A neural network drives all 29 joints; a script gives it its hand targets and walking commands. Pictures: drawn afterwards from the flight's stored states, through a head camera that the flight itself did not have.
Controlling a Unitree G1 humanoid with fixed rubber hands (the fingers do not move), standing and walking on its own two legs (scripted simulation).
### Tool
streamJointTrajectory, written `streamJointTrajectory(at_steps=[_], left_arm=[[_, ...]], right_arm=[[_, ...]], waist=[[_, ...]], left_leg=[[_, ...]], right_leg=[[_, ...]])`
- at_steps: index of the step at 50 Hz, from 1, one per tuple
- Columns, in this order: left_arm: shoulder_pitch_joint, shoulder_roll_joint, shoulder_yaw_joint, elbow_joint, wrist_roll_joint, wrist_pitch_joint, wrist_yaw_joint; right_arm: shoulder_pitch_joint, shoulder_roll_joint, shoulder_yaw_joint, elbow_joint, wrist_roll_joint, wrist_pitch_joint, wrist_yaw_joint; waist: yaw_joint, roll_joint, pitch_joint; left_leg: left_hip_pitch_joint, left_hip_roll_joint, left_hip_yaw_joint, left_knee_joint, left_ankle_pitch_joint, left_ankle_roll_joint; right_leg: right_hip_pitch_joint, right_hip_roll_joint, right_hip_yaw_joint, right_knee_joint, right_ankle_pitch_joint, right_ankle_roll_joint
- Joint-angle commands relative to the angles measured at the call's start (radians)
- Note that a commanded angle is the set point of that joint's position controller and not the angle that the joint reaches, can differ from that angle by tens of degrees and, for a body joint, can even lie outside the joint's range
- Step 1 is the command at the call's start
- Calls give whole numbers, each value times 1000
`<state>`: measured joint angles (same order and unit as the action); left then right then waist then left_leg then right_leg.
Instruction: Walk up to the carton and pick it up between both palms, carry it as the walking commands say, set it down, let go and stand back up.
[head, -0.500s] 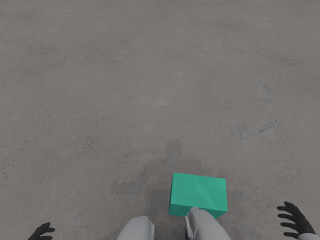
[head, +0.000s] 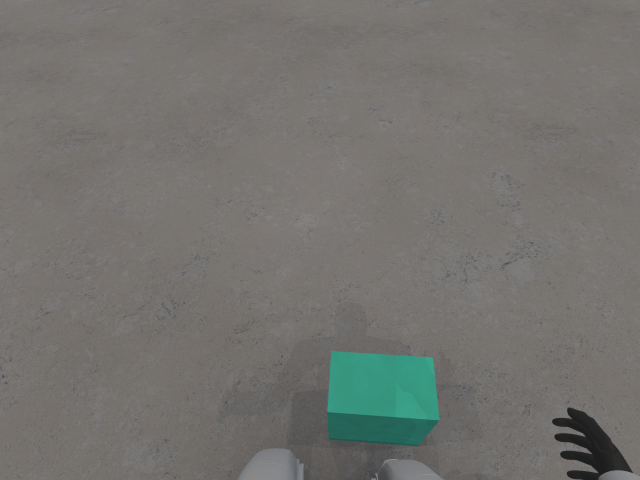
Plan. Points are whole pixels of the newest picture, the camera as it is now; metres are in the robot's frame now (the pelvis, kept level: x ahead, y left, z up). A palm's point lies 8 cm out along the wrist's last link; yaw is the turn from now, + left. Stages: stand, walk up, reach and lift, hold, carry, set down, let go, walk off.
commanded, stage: walk up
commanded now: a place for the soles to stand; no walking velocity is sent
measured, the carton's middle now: (377, 401) +0.37 -0.08 -0.60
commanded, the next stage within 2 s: none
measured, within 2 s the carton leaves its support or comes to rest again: neither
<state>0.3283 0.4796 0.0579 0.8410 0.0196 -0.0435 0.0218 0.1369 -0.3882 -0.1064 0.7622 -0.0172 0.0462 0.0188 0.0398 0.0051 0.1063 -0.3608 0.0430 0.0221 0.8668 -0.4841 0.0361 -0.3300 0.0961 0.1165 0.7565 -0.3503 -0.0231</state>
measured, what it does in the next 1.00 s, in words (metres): steps on the spot: left foot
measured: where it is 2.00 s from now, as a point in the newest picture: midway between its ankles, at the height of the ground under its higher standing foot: outside the picture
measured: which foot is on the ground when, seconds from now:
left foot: up 0.00-0.06, down 0.08-1.00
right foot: down 0.00-1.00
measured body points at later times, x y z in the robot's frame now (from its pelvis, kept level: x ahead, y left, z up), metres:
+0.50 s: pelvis +0.01 +0.01 +0.00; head +0.04 +0.02 +0.45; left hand +0.06 +0.36 -0.10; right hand +0.16 -0.31 -0.09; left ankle +0.02 +0.13 -0.71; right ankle +0.02 -0.12 -0.71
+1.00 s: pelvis -0.01 +0.00 +0.00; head +0.00 +0.00 +0.45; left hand +0.04 +0.35 -0.09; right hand +0.14 -0.32 -0.09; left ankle +0.02 +0.13 -0.71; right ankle +0.00 -0.12 -0.71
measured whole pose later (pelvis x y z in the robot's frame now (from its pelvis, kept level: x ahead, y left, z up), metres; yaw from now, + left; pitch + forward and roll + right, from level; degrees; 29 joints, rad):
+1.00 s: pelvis -0.01 +0.00 +0.00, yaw -2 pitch -4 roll +0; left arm 0.32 0.48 0.04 0.86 0.02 -0.05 0.02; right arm 0.12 -0.39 -0.11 0.80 0.00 0.02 0.02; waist 0.04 0.00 0.09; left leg -0.34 0.05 0.03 0.79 -0.44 0.01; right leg -0.31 0.07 0.13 0.78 -0.40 -0.01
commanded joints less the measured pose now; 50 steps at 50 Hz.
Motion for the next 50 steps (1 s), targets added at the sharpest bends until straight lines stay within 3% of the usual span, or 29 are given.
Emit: streamJointTrajectory(at_steps=[1,3,4,5,6,9,11,14,16,18,22,24,26,28,30,32,34,36,38,39,40,42,43,44,45,46,47,48,50], left_arm=[[-39,189,33,-72,0,-14,6],[-29,120,11,-73,-20,-17,4],[-19,103,11,-63,-24,-15,8],[-13,125,17,-51,-13,-7,14],[1,147,19,-54,-9,-6,14],[54,139,22,-51,-8,-12,0],[98,125,17,-25,-13,-24,2],[52,207,32,-42,-5,-32,17],[9,242,39,-57,1,-36,18],[-26,218,29,-59,-2,-33,21],[-33,156,10,-58,-13,-31,21],[-1,155,12,-45,-14,-25,22],[39,151,13,-37,-9,-25,19],[35,176,20,-33,0,-31,15],[8,234,33,-41,8,-37,14],[-34,257,41,-54,11,-35,18],[-85,222,30,-61,7,-29,18],[-91,166,15,-59,0,-29,14],[-50,149,15,-45,-4,-25,13],[-10,154,22,-30,-2,-21,14],[29,164,25,-25,0,-18,12],[98,161,34,-6,5,-19,2],[123,159,34,3,10,-24,0],[107,175,34,3,14,-32,-1],[53,209,37,-13,18,-38,0],[17,249,41,-27,17,-40,3],[-7,280,46,-39,14,-41,9],[-26,277,45,-36,14,-43,14],[-66,246,37,-42,11,-41,19]], right_arm=[[-6,-175,-29,-21,11,-58,-15],[15,-253,-42,-16,-8,-74,-24],[-14,-268,-38,-26,-1,-76,-23],[-36,-268,-37,-34,7,-77,-21],[-47,-266,-36,-41,9,-79,-18],[-59,-259,-36,-52,14,-75,-20],[-82,-245,-35,-56,24,-57,-18],[-85,-191,-29,-77,34,-44,-19],[-65,-169,-26,-67,28,-42,-20],[-63,-180,-30,-55,22,-50,-18],[-46,-248,-44,-32,11,-61,-16],[-60,-254,-43,-40,16,-56,-14],[-96,-254,-41,-50,16,-49,-13],[-133,-224,-35,-61,19,-39,-12],[-139,-171,-27,-64,24,-29,-13],[-97,-176,-31,-48,20,-30,-14],[-59,-189,-33,-26,9,-46,-12],[-50,-239,-42,-10,2,-59,-10],[-62,-277,-46,-12,6,-63,-10],[-99,-280,-45,-24,8,-62,-8],[-119,-283,-44,-34,6,-63,-5],[-160,-277,-40,-50,5,-60,-1],[-175,-261,-35,-50,5,-53,-1],[-152,-221,-27,-46,12,-43,-3],[-120,-186,-24,-48,16,-35,-5],[-134,-177,-26,-55,21,-28,-10],[-118,-183,-30,-56,20,-25,-13],[-118,-193,-32,-52,18,-28,-12],[-83,-192,-30,-32,13,-40,-9]], waist=[[-61,-68,-102],[-71,118,-161],[-51,179,-150],[-60,162,-142],[-57,158,-130],[-21,180,-115],[-3,161,-110],[-38,33,-129],[-53,-38,-99],[-62,-35,-98],[-69,95,-163],[-58,132,-165],[-36,150,-145],[-37,93,-100],[-42,-47,-55],[-56,-89,-27],[-84,-56,-10],[-88,54,-25],[-68,160,-57],[-51,189,-68],[-35,192,-69],[0,205,-58],[17,195,-47],[-3,89,-29],[-40,-50,-12],[-45,-95,10],[-44,-104,8],[-48,-88,-3],[-67,-93,-14]], left_leg=[[155,-47,-64,-344,98,17],[315,162,-275,-448,151,94],[296,267,-358,-494,227,161],[252,334,-371,-476,316,220],[208,366,-347,-449,429,247],[216,291,-214,-363,531,180],[196,192,-100,-255,547,101],[97,27,-10,-35,319,22],[68,-32,-53,-47,119,16],[124,-16,-70,-136,177,28],[263,166,-185,-278,366,123],[212,249,-204,-316,445,185],[148,229,-156,-286,425,158],[99,115,-78,-192,262,84],[47,-35,-26,-25,35,22],[65,-52,-69,-47,-77,19],[155,-26,-90,-221,-11,33],[209,92,-171,-365,-10,74],[156,255,-307,-493,3,175],[102,320,-338,-516,64,226],[53,344,-336,-510,93,243],[-8,296,-241,-464,58,196],[-9,234,-169,-399,42,136],[-9,150,-98,-269,54,82],[-4,36,-28,-100,45,34],[-36,-43,-38,-4,-56,7],[-36,-42,-90,31,-139,7],[-25,-30,-110,26,-136,11],[43,-32,-81,-105,-37,16]], right_leg=[[-68,-188,362,-239,205,-115],[-221,-89,146,3,256,-37],[-232,-21,12,102,81,-5],[-209,-21,-16,185,-190,2],[-168,-52,-25,240,-218,4],[-125,-75,-69,92,-164,-6],[-41,-71,-72,-118,186,-20],[3,-203,276,-152,585,-144],[-32,-269,419,-204,521,-202],[-65,-237,369,-193,485,-163],[-151,-95,94,-17,366,-44],[-95,-61,-18,70,232,-19],[-49,-75,-9,11,216,-32],[-66,-121,129,-123,307,-81],[-114,-239,418,-268,285,-179],[-160,-283,509,-329,187,-204],[-224,-221,400,-285,156,-145],[-269,-126,206,-166,135,-64],[-198,-32,-3,57,89,-21],[-138,-19,-60,150,-99,-9],[-94,-40,-66,190,-162,-7],[-21,-54,-80,101,-141,-19],[-1,-60,-69,-45,-66,-33],[-12,-97,48,-159,85,-51],[-76,-181,292,-275,128,-104],[-116,-263,511,-349,125,-181],[-127,-304,589,-373,132,-216],[-110,-302,566,-356,174,-219],[-115,-252,461,-302,239,-160]])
